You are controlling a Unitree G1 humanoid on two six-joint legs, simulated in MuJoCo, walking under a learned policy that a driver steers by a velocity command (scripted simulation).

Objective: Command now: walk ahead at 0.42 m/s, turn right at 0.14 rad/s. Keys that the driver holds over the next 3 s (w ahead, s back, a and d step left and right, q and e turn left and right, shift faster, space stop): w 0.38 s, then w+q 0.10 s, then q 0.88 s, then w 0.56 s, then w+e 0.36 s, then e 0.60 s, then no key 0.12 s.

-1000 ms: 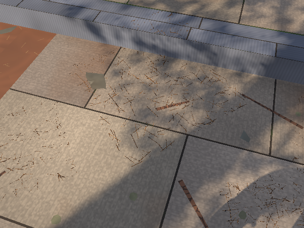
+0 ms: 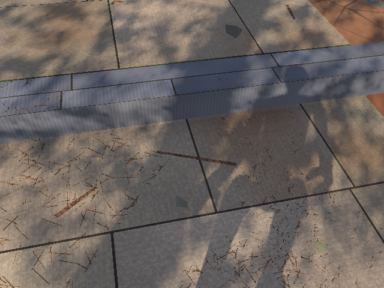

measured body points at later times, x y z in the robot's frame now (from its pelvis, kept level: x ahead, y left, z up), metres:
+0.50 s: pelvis +0.25 -0.03 -0.01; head +0.28 -0.04 +0.44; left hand +0.43 +0.21 -0.11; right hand +0.21 -0.29 -0.16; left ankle +0.06 +0.09 -0.66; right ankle +0.33 -0.10 -0.74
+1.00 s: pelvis +0.41 -0.02 -0.02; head +0.44 +0.00 +0.43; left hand +0.40 +0.25 -0.16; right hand +0.60 -0.23 -0.13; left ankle +0.46 +0.06 -0.74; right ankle +0.35 -0.12 -0.68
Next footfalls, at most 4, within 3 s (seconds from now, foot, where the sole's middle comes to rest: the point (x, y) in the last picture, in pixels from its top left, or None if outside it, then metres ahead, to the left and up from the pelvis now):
0.42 right None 0.37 -0.10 -0.77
0.94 left None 0.50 0.07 -0.77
1.42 right None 0.53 -0.12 -0.77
1.86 left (148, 284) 0.55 0.17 -0.77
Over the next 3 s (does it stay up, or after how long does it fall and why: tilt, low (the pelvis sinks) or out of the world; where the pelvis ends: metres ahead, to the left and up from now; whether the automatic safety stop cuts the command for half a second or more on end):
stays up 0.86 0.28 0.00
